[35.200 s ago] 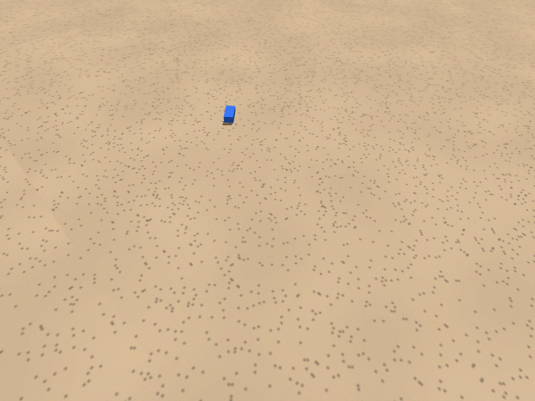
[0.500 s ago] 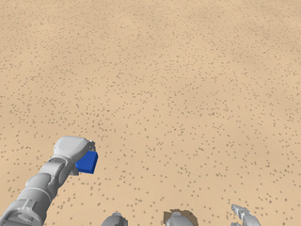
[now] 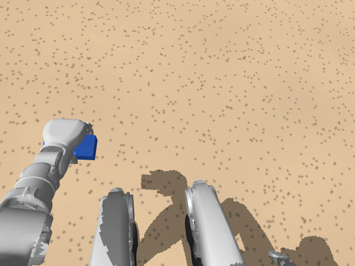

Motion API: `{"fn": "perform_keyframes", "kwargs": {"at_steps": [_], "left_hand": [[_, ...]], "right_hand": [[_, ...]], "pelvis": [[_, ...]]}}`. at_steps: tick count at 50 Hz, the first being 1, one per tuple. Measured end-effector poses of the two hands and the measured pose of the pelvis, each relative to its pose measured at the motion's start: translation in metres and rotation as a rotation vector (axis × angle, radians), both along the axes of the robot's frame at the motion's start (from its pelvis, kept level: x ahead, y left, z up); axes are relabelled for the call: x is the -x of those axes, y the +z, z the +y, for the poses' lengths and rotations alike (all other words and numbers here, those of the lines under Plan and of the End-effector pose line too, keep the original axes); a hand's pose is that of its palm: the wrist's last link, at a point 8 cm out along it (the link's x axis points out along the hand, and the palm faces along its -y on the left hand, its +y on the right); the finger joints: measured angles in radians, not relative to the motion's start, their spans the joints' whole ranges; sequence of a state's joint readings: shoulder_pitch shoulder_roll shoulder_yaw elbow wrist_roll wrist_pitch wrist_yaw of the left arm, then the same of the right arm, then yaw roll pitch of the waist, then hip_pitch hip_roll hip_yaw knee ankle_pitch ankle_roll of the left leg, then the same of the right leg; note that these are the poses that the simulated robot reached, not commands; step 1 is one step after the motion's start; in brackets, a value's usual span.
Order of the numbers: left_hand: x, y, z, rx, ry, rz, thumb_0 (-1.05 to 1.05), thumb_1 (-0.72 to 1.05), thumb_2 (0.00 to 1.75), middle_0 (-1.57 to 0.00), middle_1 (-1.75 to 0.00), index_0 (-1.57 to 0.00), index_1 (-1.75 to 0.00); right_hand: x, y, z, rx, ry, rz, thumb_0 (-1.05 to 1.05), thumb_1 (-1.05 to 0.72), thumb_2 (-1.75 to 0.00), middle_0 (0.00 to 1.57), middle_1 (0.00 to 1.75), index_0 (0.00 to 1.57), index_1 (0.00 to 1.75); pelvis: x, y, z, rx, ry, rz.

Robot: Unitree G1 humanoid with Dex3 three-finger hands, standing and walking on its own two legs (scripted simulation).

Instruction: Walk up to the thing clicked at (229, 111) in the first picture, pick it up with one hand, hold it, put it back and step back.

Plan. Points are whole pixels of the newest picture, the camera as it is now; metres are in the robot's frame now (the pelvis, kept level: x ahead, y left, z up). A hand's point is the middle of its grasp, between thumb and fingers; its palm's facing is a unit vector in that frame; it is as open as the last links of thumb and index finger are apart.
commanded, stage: crouch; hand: left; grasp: from above
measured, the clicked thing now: (71, 146) +0.42 +0.22 -0.17
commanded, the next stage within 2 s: lower in 1.08 s
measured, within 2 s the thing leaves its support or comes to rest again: neither
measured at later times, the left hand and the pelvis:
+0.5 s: hand (88, 152) +0.44 +0.21 -0.29, palm faces -0.47 +0.02 -0.88, open 8.5 cm; pelvis +0.00 -0.01 -0.11, yaw -2 degrees
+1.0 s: hand (93, 154) +0.44 +0.21 -0.35, palm faces -0.48 +0.02 -0.88, open 8.6 cm; pelvis +0.00 -0.01 -0.17, yaw -3 degrees
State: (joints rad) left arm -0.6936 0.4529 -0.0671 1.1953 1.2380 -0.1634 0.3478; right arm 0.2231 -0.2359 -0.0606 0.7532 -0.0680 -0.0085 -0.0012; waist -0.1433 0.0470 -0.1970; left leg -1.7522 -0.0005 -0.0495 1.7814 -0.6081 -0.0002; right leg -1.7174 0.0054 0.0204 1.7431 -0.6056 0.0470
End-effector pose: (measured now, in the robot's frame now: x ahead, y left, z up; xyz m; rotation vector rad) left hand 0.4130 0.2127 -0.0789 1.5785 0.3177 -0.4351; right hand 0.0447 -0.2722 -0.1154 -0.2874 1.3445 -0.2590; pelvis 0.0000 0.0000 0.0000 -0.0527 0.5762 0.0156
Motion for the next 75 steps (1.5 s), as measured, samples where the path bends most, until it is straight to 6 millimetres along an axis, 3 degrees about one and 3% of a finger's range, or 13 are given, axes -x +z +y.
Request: {"fn": "perform_keyframes", "kwargs": {"at_steps": [10, 20, 44, 64, 75], "left_hand": [[-0.011, -0.086, -0.002, 0.037, -0.019, 0.010, 0.02, 0.21, 0.27, -0.90, -0.25, -0.91, -0.24], [-0.027, -0.137, -0.001, 0.035, 0.008, 0.002, 0.02, 0.20, 0.28, -0.91, -0.24, -0.92, -0.24], [-0.037, -0.204, -0.001, 0.045, 0.000, 0.028, 0.02, 0.21, 0.30, -0.88, -0.27, -0.89, -0.26], [-0.044, -0.230, 0.001, 0.042, 0.008, 0.026, 0.02, 0.22, 0.28, -0.89, -0.26, -0.90, -0.26], [-0.041, -0.262, -0.001, 0.065, -0.005, 0.049, 0.02, 0.21, 0.28, -0.90, -0.25, -0.91, -0.24]], "right_hand": [[-0.013, -0.059, 0.000, -0.015, 0.078, 0.022, 0.01, -0.90, -0.90, 0.21, 0.30, 0.20, 0.30], [-0.026, -0.092, -0.005, -0.019, 0.119, 0.031, 0.01, -0.91, -0.91, 0.20, 0.30, 0.20, 0.30], [0.015, -0.143, -0.009, -0.039, 0.091, 0.138, 0.01, -0.92, -0.91, 0.20, 0.30, 0.20, 0.30], [0.015, -0.168, -0.010, -0.040, 0.125, 0.138, 0.01, -0.92, -0.91, 0.20, 0.30, 0.20, 0.30], [0.017, -0.174, -0.010, -0.022, 0.156, 0.148, 0.01, -0.91, -0.91, 0.20, 0.30, 0.20, 0.30]], "pelvis": [[0.000, -0.060, -0.003, 0.020, -0.001, 0.071], [-0.003, -0.097, -0.006, 0.029, -0.008, 0.086], [0.002, -0.155, -0.008, 0.033, -0.028, 0.063], [0.004, -0.183, -0.009, 0.043, -0.040, 0.035], [0.003, -0.199, -0.008, 0.058, -0.049, 0.011]]}}
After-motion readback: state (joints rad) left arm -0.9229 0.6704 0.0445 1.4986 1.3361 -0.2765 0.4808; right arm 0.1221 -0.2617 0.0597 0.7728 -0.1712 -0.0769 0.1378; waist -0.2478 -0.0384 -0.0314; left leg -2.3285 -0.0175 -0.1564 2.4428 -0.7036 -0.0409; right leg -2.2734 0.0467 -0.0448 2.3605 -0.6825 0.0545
